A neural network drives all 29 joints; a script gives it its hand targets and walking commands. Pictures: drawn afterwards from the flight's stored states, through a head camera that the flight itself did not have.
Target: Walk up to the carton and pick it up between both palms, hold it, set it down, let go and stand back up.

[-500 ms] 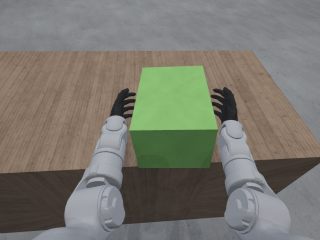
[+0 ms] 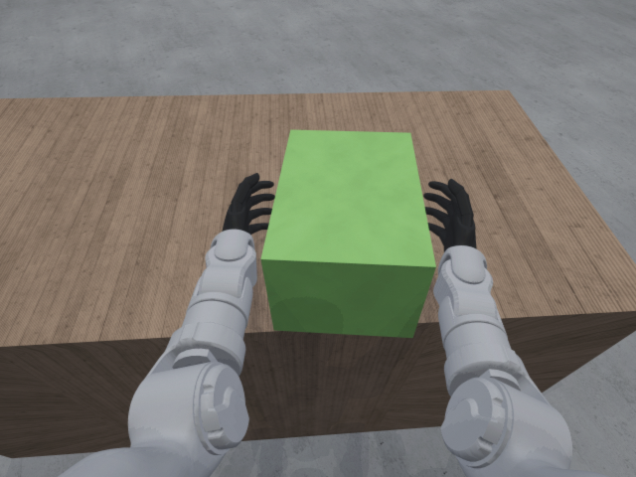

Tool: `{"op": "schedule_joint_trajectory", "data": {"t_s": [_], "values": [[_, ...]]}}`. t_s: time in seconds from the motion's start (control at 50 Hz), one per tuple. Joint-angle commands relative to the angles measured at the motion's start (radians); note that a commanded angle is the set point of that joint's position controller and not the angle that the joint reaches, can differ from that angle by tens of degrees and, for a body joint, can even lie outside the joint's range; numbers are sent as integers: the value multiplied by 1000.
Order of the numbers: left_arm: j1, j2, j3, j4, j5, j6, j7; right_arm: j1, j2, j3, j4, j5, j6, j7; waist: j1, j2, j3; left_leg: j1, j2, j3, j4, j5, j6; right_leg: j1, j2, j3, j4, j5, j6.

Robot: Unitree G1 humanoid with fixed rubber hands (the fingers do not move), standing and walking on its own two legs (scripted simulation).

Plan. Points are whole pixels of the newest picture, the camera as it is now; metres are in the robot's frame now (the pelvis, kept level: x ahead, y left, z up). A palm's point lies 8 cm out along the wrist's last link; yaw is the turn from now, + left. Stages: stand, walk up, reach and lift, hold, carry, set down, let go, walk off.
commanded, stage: set down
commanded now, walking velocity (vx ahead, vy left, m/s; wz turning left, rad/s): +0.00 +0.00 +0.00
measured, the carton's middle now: (346, 225) +0.47 -0.05 +0.03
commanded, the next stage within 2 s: none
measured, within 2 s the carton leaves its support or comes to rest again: rests again in 0.44 s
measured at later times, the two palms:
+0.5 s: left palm (242, 234) +0.42 +0.10 +0.07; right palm (457, 249) +0.38 -0.18 +0.07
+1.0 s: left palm (245, 235) +0.42 +0.10 +0.06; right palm (458, 252) +0.38 -0.19 +0.06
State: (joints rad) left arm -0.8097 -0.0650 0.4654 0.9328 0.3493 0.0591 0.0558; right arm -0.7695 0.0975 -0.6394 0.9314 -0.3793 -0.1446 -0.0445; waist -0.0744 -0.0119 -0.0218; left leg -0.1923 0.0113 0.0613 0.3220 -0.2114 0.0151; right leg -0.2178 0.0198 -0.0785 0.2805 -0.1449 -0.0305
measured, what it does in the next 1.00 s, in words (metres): stands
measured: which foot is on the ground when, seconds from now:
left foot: down 0.00-1.00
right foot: down 0.00-1.00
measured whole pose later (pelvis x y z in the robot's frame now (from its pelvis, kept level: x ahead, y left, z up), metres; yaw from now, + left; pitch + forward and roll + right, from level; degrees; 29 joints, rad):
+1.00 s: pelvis +0.00 +0.00 +0.00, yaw +0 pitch +7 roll +0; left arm -0.83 -0.09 0.56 0.94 0.43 -0.04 0.02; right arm -0.76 0.16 -0.73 0.83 -0.49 -0.18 0.01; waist -0.08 -0.01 0.00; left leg -0.24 0.01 0.08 0.32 -0.20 0.02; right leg -0.27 0.01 -0.09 0.30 -0.14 -0.03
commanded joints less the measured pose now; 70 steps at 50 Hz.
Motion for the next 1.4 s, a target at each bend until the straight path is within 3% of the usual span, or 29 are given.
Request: {"op": "schedule_joint_trajectory", "data": {"t_s": [0.0, 0.08, 0.12, 0.18, 0.2, 0.22, 0.24, 0.26, 0.34, 0.44, 0.48, 0.54, 0.62, 0.78, 0.8, 0.86, 0.88, 1.04, 1.1, 1.22, 1.34, 1.38], "values": [[-687, -393, -192, -85, 0, -79, -110, -555, 405, 252, -46, -49, -55, 153, -7, 17, -590, 110, 22, 14, 5, 347, -56, 311, -30, -19, 93, 574, 88], [-684, -391, -186, -90, 16, -73, -105, -539, 392, 226, -30, -49, -46, 160, -20, 44, -586, 152, 27, 11, 1, 357, -59, 251, -29, -23, 87, 535, 80], [-656, -389, -166, -98, 30, -71, -104, -524, 393, 221, -39, -62, -44, 164, -6, 49, -583, 150, 26, 18, 4, 364, -63, 252, -30, -28, 79, 529, 77], [-665, -385, -160, -72, 25, -88, -109, -545, 401, 215, -72, -84, -54, 166, -4, 8, -600, 111, 24, 16, -7, 318, -50, 272, -30, -28, 91, 533, 86], [-672, -401, -177, -90, 22, -93, -105, -548, 398, 206, -59, -88, -59, 167, -22, 36, -609, 134, 27, 12, -5, 341, -64, 258, -23, -36, 98, 536, 85], [-661, -395, -162, -76, 28, -95, -104, -540, 402, 207, -67, -91, -62, 167, -4, 32, -584, 128, 23, 13, -1, 344, -59, 257, -25, -32, 92, 526, 85], [-652, -384, -149, -60, 37, -94, -108, -529, 405, 211, -55, -96, -56, 166, -12, 8, -579, 127, 25, 19, -7, 322, -53, 262, -26, -32, 83, 522, 91], [-635, -381, -129, -32, 48, -88, -113, -542, 402, 206, -84, -96, -53, 164, 3, -2, -559, 97, 21, 22, -14, 297, -44, 288, -29, -27, 90, 535, 93], [-653, -368, -127, -34, 34, -98, -114, -536, 383, 188, -75, -115, -52, 164, -19, -8, -547, 83, 26, 13, -20, 259, -40, 263, -31, -29, 86, 479, 91], [-641, -363, -122, -32, 47, -104, -105, -515, 385, 180, -56, -116, -48, 171, -12, 1, -577, 148, 33, 20, -8, 299, -41, 209, -24, -36, 76, 436, 87], [-626, -360, -114, -46, 56, -104, -106, -510, 392, 190, -71, -114, -45, 172, 0, 7, -578, 117, 28, 22, -14, 285, -37, 234, -30, -26, 83, 470, 86], [-620, -354, -91, -47, 74, -102, -112, -488, 391, 156, -50, -132, -35, 172, -10, 6, -524, 86, 24, 24, -36, 230, -36, 235, -30, -27, 76, 435, 93], [-612, -384, -128, -60, 60, -106, -109, -492, 387, 170, -78, -117, -55, 175, -11, 43, -561, 172, 29, 13, 6, 355, -53, 173, -25, -38, 72, 464, 80], [-569, -387, -120, -45, 80, -121, -112, -458, 405, 175, -83, -139, -56, 175, -7, 36, -563, 113, 29, 16, -3, 328, -43, 192, -29, -35, 84, 489, 83], [-543, -366, -94, -16, 84, -120, -114, -442, 401, 179, -81, -147, -53, 173, -8, 9, -529, 101, 24, 19, -3, 307, -36, 204, -33, -35, 83, 486, 89], [-551, -368, -92, -25, 87, -130, -113, -445, 398, 186, -85, -146, -62, 172, 1, 14, -523, 105, 30, 14, -4, 318, -38, 202, -29, -34, 84, 493, 86], [-557, -379, -107, -36, 87, -136, -110, -440, 393, 176, -76, -151, -64, 174, -10, 37, -534, 122, 31, 13, 9, 347, -48, 171, -24, -40, 84, 474, 82], [-529, -366, -84, -23, 96, -139, -124, -421, 405, 176, -80, -158, -61, 170, -15, -9, -489, 109, 30, 12, -19, 285, -23, 184, -30, -33, 74, 463, 88], [-500, -346, -57, -4, 117, -134, -130, -389, 403, 171, -80, -168, -46, 171, -3, -6, -466, 77, 23, 19, -35, 252, -11, 210, -41, -23, 67, 458, 95], [-483, -359, -77, -39, 119, -130, -123, -348, 390, 154, -72, -167, -47, 166, -23, 26, -458, 139, 31, 10, -17, 301, -30, 153, -31, -32, 53, 410, 83], [-454, -321, -34, -19, 150, -120, -122, -346, 346, 125, -90, -171, -34, 173, -2, 32, -402, 135, 28, 12, -20, 282, -23, 125, -32, -32, 36, 348, 81], [-472, -327, -56, -48, 131, -117, -120, -347, 348, 128, -90, -164, -30, 171, -15, 32, -411, 157, 29, 16, -17, 303, -27, 106, -26, -36, 42, 360, 81]]}}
